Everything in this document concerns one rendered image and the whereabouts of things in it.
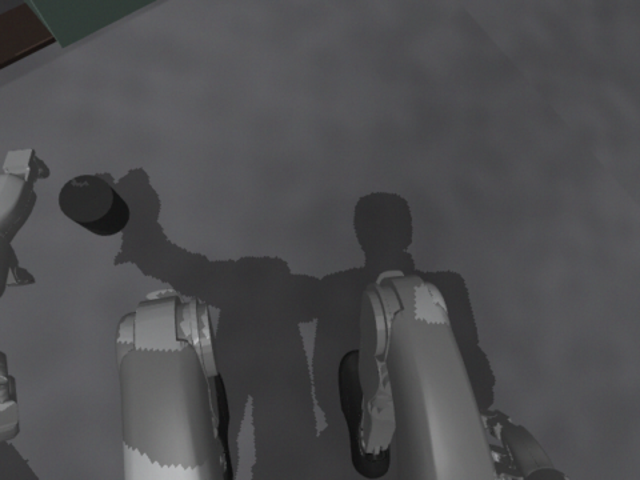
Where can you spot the left robot arm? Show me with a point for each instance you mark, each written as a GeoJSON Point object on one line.
{"type": "Point", "coordinates": [9, 422]}

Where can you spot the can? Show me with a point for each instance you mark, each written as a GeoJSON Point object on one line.
{"type": "Point", "coordinates": [92, 203]}

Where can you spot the left robot hand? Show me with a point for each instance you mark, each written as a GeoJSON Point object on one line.
{"type": "Point", "coordinates": [17, 199]}

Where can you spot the left robot foot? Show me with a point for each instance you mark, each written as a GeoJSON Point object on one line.
{"type": "Point", "coordinates": [222, 435]}

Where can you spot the right robot hand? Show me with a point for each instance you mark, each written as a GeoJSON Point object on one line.
{"type": "Point", "coordinates": [521, 454]}

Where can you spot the right robot foot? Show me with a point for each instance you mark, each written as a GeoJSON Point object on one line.
{"type": "Point", "coordinates": [351, 396]}

